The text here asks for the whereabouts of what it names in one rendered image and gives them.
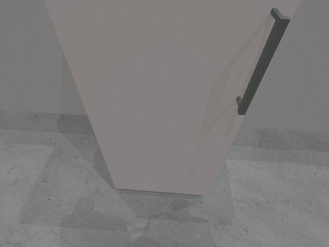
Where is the fridge door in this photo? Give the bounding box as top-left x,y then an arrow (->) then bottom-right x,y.
44,0 -> 301,196

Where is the handle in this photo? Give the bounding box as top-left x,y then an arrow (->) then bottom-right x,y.
236,8 -> 290,115

